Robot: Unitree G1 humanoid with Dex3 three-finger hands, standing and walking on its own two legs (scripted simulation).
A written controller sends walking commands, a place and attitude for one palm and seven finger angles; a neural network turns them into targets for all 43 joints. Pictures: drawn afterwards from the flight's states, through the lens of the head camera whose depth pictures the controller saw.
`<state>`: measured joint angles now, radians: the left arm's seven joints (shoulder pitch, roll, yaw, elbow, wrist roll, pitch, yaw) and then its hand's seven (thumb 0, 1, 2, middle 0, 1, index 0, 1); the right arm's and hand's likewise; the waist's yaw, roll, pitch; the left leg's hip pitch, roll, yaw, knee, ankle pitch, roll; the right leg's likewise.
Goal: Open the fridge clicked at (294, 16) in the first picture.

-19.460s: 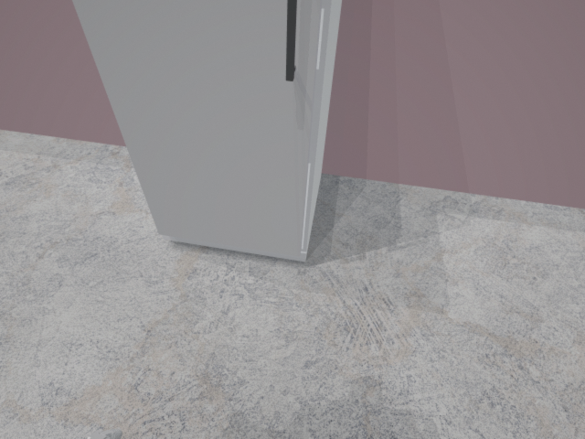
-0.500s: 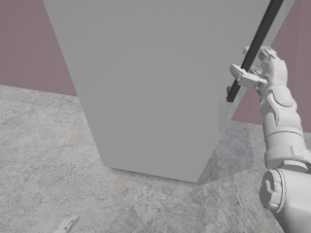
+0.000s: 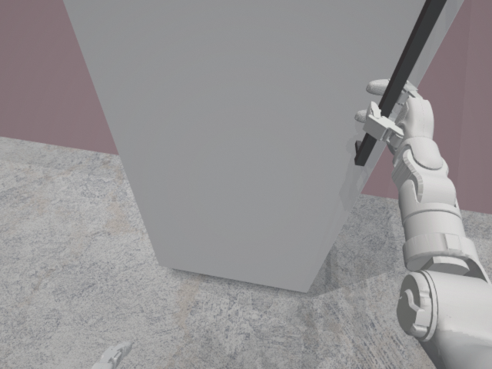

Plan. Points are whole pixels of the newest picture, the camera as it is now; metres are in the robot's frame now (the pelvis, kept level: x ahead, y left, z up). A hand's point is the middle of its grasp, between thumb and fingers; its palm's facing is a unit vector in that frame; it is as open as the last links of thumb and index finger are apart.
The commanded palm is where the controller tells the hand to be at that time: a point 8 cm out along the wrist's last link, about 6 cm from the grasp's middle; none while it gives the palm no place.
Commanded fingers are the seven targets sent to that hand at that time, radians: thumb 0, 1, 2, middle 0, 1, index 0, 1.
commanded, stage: grip the handle and tug to test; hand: right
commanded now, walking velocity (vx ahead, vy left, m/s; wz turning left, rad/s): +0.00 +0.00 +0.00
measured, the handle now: (397, 70) +0.51 -0.17 +0.26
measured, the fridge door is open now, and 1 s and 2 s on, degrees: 0 0 15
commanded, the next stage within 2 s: pull the door a little, standing still in 0.38 s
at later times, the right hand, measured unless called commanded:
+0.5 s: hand (370, 125) +0.45 -0.14 +0.20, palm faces +0.07 +1.00 +0.01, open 5.9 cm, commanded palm +0.40 -0.19 +0.20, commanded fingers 0.00 -0.90 -0.90 0.45 1.40 0.45 1.40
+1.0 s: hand (369, 127) +0.45 -0.13 +0.20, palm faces +0.08 +1.00 -0.01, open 6.1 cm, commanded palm +0.37 -0.18 +0.20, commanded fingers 0.00 -0.90 -0.90 0.45 1.40 0.45 1.40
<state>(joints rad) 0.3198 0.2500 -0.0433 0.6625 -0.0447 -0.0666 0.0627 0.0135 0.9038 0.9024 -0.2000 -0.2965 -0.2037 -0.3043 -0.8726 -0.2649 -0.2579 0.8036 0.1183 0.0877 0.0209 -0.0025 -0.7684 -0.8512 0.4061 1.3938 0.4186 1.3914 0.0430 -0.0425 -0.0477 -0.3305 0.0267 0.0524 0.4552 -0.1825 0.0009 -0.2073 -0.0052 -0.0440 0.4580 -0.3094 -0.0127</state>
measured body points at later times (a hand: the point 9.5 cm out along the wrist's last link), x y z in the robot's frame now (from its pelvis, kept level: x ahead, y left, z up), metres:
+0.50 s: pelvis +0.03 +0.00 +0.00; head +0.03 +0.02 +0.45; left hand +0.16 +0.25 -0.10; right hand +0.44 -0.19 +0.20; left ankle +0.03 +0.12 -0.74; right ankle -0.05 -0.11 -0.74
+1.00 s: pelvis +0.08 +0.01 +0.01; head +0.07 +0.03 +0.46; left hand +0.23 +0.24 -0.09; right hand +0.43 -0.19 +0.20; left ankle +0.03 +0.12 -0.74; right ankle -0.04 -0.12 -0.72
